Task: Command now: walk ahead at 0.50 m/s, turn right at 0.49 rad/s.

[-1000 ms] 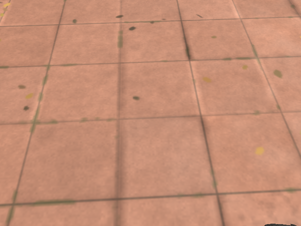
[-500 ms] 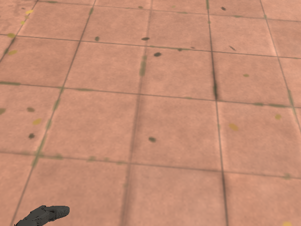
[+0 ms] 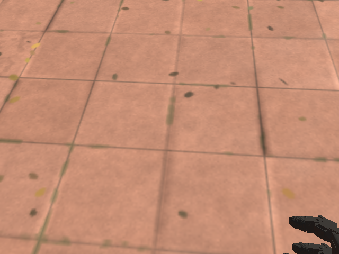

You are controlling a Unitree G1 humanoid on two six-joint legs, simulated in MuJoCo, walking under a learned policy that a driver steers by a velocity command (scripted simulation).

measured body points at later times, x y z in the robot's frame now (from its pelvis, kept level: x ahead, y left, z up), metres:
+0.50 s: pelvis +0.26 -0.01 -0.01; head +0.30 -0.02 +0.44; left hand +0.55 +0.14 -0.08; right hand +0.17 -0.29 -0.13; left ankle +0.17 +0.14 -0.74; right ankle +0.38 -0.18 -0.72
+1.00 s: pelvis +0.51 -0.06 -0.01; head +0.54 -0.05 +0.44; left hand +0.53 +0.23 -0.14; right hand +0.72 -0.30 -0.10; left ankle +0.67 +0.07 -0.71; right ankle +0.39 -0.18 -0.74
